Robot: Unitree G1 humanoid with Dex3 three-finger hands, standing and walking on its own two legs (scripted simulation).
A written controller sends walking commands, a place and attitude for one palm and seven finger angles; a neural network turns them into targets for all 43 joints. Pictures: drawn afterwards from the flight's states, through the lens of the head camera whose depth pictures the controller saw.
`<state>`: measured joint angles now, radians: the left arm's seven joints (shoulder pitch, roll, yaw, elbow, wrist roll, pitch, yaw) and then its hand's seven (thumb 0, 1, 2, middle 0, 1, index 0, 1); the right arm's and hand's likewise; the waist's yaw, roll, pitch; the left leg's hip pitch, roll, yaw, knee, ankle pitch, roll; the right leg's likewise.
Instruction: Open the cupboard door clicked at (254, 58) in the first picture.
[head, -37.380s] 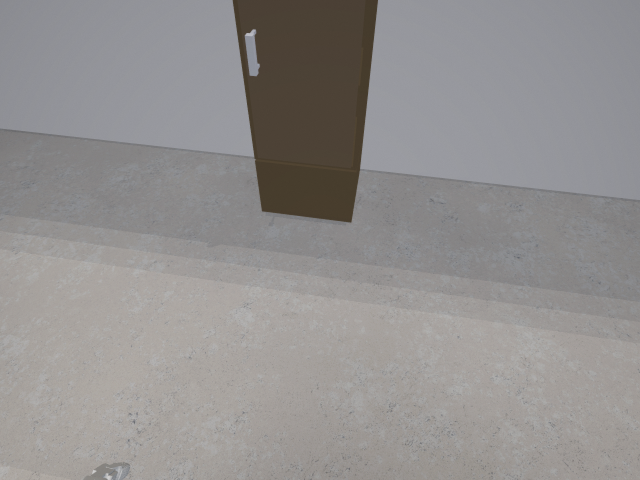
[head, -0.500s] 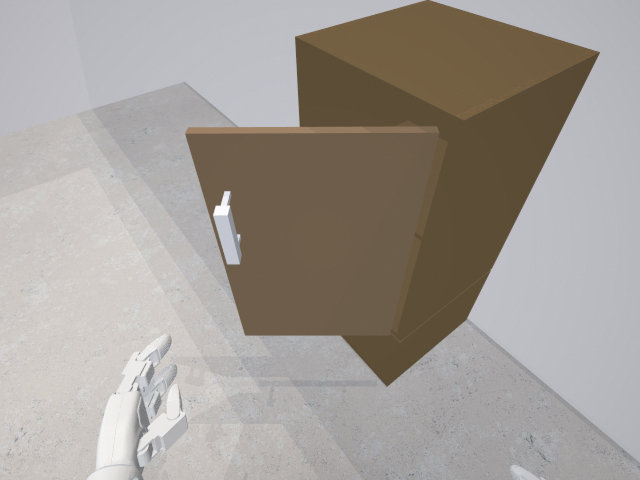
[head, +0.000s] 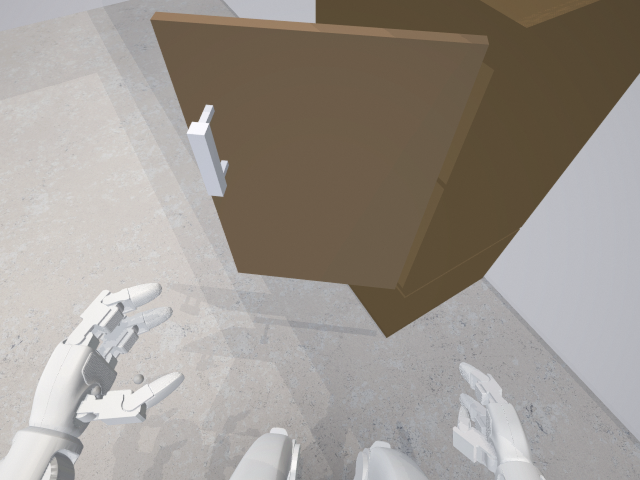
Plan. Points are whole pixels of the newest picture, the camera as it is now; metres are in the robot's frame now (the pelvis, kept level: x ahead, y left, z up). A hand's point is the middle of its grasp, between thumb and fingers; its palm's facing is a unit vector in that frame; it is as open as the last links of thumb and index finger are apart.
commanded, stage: raise the hand with hooked fingers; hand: left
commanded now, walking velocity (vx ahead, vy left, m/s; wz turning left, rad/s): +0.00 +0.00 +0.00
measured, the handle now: (212, 151) +0.53 +0.21 +0.07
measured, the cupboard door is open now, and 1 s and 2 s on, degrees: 52 52 52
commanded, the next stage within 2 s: move the hooked fingers beside the handle in 1.36 s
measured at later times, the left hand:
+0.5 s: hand (97, 324) +0.26 +0.27 +0.07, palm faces -0.01 -1.00 -0.07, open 13.3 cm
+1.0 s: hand (46, 274) +0.30 +0.33 +0.09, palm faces -0.03 -1.00 -0.05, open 14.0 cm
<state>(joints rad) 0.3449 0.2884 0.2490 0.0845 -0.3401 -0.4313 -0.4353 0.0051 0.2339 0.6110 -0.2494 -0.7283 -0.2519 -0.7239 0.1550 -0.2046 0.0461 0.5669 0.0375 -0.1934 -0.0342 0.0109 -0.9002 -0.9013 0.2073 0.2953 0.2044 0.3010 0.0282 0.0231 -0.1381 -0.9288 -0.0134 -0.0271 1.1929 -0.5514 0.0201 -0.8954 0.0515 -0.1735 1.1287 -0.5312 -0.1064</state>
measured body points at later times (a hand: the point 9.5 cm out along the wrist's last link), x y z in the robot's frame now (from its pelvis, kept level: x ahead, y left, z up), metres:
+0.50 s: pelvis +0.00 +0.03 +0.02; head +0.08 +0.04 +0.47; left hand +0.25 +0.32 +0.07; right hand +0.16 -0.23 -0.05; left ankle +0.01 +0.10 -0.64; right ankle +0.02 -0.05 -0.64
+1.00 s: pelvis +0.01 +0.06 +0.04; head +0.08 +0.08 +0.48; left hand +0.30 +0.39 +0.09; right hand +0.15 -0.20 -0.04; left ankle +0.01 +0.11 -0.64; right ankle +0.02 -0.05 -0.64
